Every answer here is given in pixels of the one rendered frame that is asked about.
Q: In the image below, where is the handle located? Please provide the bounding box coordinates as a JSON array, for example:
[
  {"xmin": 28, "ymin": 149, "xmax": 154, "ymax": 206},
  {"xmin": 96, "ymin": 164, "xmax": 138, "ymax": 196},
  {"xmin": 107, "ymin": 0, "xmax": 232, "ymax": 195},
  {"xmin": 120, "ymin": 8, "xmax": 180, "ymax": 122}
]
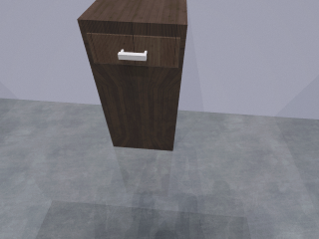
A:
[{"xmin": 118, "ymin": 49, "xmax": 148, "ymax": 61}]

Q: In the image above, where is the drawer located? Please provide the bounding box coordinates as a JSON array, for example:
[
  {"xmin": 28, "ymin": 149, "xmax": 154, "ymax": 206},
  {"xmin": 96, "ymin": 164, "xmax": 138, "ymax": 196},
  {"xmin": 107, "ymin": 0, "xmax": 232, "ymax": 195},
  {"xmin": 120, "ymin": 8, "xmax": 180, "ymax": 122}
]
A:
[{"xmin": 87, "ymin": 32, "xmax": 180, "ymax": 67}]

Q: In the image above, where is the cabinet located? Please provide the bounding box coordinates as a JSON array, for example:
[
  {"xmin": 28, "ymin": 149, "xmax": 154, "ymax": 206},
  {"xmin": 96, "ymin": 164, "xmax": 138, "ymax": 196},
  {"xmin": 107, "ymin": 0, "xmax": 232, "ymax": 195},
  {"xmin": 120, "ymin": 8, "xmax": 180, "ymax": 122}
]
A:
[{"xmin": 77, "ymin": 0, "xmax": 188, "ymax": 151}]

